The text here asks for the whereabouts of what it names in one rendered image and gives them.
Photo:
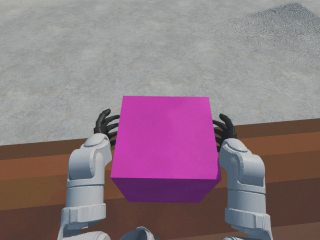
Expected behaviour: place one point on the left robot hand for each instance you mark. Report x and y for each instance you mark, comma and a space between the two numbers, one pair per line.
102, 122

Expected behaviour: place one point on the right robot hand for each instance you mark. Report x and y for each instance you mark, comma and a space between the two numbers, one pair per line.
228, 130

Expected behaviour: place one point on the robot left shin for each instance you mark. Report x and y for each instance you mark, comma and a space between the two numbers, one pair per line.
143, 228

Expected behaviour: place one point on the robot left thigh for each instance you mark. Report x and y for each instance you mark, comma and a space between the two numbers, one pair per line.
138, 234

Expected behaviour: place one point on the carton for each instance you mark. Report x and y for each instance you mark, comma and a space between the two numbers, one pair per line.
165, 150

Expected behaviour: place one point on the robot right forearm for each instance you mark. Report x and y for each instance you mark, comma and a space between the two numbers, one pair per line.
246, 200

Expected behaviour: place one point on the robot left forearm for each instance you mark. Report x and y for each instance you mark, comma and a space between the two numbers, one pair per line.
85, 205

